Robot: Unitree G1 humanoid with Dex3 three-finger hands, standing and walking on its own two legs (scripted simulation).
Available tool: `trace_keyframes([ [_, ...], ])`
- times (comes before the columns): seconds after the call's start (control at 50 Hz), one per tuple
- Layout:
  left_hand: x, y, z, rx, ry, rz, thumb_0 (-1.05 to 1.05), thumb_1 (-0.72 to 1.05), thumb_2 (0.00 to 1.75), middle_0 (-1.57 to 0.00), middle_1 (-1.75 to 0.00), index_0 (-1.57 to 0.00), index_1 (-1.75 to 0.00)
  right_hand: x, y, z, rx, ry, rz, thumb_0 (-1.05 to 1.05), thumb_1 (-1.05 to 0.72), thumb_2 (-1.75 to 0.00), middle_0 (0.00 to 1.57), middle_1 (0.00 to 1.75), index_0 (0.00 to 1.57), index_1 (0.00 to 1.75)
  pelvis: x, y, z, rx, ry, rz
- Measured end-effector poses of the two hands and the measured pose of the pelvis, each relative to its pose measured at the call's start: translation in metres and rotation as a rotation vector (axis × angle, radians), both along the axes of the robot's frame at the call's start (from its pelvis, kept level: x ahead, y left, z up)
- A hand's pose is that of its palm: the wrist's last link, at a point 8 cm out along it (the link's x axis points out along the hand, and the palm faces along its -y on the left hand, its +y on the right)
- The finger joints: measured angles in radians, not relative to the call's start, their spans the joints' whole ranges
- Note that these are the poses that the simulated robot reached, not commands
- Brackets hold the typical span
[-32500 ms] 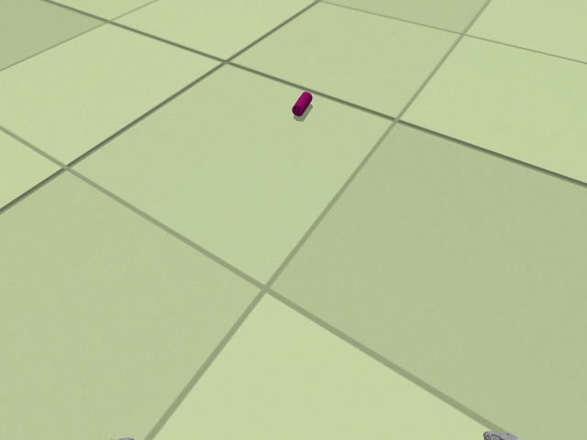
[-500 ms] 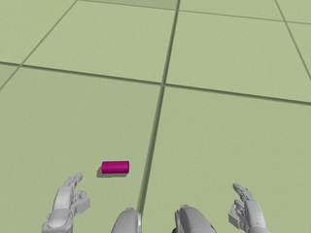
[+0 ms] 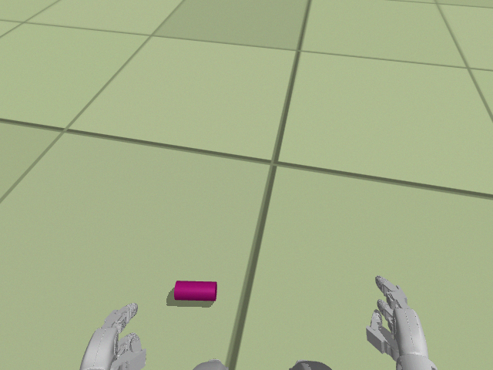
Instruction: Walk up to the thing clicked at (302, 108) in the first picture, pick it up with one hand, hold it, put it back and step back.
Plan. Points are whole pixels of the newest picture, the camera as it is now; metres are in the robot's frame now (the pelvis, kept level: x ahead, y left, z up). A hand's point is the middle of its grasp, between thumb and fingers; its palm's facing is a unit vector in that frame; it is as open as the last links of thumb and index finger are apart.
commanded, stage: home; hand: left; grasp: from above
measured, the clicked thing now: (196, 290) +0.48 +0.20 -0.68
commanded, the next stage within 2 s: stand in 1.74 s
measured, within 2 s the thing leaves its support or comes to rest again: neither
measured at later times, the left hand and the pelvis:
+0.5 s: hand (147, 352) +0.16 +0.17 -0.05, palm faces +0.04 -0.98 -0.20, open 7.4 cm; pelvis +0.00 +0.00 +0.00, yaw +0 degrees
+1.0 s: hand (145, 355) +0.16 +0.17 -0.05, palm faces +0.04 -0.98 -0.21, open 7.4 cm; pelvis +0.00 +0.00 +0.00, yaw +0 degrees
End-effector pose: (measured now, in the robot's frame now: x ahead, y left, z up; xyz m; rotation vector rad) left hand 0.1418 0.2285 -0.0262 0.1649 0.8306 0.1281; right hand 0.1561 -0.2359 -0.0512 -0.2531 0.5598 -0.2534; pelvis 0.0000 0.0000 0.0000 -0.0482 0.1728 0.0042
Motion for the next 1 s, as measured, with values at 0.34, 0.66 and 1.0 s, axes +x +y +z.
trace_keyframes([
  [0.34, 0.009, -0.004, 0.003, 0.012, -0.005, -0.012, 0.01, 0.91, 0.89, -0.2, -0.3, -0.2, -0.3, -0.014, -0.007, -0.012, 0.013, 0.062, -0.029, 0.02, -0.9, -0.9, 0.2, 0.3, 0.2, 0.3, 0.005, -0.002, 0.0, 0.004, 0.001, -0.005],
  [0.66, 0.003, -0.006, 0.002, 0.008, -0.007, -0.013, 0.01, 0.91, 0.89, -0.2, -0.3, -0.2, -0.3, -0.015, -0.011, -0.008, 0.003, 0.037, -0.032, 0.02, -0.9, -0.9, 0.2, 0.3, 0.2, 0.3, 0.0, -0.004, -0.001, 0.004, -0.002, -0.006],
  [1.0, 0.001, -0.005, 0.003, 0.011, -0.011, -0.016, 0.01, 0.91, 0.89, -0.2, -0.3, -0.2, -0.3, -0.017, -0.007, -0.01, 0.009, 0.033, -0.03, 0.02, -0.9, -0.9, 0.2, 0.3, 0.2, 0.3, -0.002, -0.003, -0.002, 0.004, -0.006, -0.007],
])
